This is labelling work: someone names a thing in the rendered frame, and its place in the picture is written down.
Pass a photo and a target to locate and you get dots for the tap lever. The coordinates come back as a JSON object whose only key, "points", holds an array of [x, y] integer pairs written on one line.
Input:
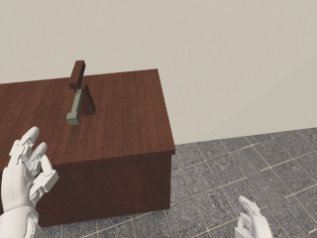
{"points": [[72, 117]]}

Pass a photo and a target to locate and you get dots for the robot right hand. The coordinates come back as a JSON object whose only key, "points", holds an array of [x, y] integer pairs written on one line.
{"points": [[257, 227]]}

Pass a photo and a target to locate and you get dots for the counter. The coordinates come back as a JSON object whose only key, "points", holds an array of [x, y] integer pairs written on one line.
{"points": [[115, 162]]}

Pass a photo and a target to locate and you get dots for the robot left hand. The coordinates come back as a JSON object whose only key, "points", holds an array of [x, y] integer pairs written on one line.
{"points": [[19, 176]]}

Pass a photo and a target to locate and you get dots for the robot left forearm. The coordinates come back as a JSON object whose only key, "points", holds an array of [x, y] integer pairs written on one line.
{"points": [[20, 222]]}

